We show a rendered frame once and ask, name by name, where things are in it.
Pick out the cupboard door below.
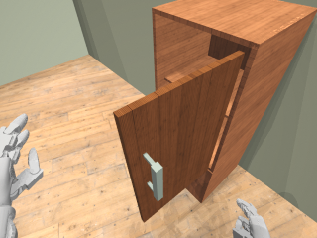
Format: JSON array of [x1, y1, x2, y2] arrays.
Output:
[[113, 50, 245, 223]]

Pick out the robot left forearm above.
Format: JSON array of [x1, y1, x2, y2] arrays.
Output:
[[0, 205, 18, 238]]

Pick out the robot left hand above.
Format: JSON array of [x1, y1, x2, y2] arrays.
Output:
[[0, 113, 44, 206]]

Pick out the handle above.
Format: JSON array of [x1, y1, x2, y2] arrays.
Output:
[[143, 152, 163, 201]]

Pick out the robot right hand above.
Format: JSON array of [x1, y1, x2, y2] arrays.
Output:
[[232, 198, 271, 238]]

